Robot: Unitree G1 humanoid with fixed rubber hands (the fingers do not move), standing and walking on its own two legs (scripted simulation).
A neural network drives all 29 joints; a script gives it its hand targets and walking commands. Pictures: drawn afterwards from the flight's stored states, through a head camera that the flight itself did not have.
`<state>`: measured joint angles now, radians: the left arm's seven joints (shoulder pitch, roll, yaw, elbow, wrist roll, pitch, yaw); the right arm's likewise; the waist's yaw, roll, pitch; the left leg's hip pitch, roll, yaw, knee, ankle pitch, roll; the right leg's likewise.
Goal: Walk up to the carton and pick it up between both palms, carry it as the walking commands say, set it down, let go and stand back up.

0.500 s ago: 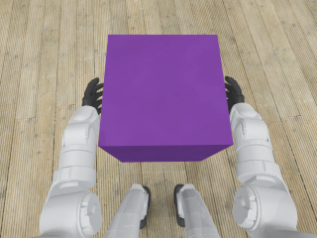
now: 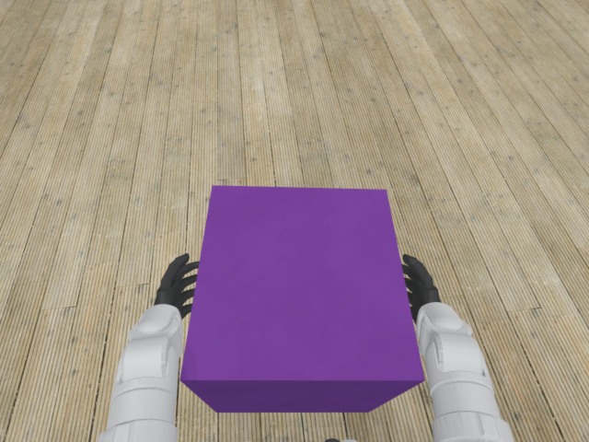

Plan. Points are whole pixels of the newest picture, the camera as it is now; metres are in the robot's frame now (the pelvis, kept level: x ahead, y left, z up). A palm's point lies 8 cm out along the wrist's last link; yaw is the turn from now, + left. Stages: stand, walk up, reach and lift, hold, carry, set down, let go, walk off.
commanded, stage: reach and lift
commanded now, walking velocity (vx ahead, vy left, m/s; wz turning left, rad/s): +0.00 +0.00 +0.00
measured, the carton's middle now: (296, 307) +0.34 +0.01 -0.12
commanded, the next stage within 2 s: hold in 1.88 s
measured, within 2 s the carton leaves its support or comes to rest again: neither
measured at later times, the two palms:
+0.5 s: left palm (142, 307) +0.29 +0.20 +0.04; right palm (442, 299) +0.30 -0.17 +0.04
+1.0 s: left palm (140, 303) +0.28 +0.19 +0.06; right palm (457, 306) +0.29 -0.17 +0.06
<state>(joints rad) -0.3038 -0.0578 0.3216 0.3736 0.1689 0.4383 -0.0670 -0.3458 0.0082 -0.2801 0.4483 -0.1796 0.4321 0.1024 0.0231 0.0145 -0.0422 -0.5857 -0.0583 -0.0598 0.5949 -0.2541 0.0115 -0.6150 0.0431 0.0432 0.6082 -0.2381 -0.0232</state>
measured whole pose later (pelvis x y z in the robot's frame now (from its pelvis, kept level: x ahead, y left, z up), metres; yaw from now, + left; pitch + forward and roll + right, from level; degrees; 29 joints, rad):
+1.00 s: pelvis -0.01 +0.02 +0.02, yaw -1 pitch -6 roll +0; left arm -0.29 -0.06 0.25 0.27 0.19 0.73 -0.03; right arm -0.35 -0.03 -0.25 0.38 -0.18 0.71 0.13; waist 0.01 0.01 0.05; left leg -0.09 -0.06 -0.04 0.39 -0.19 0.03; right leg -0.11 0.03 0.07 0.38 -0.16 -0.01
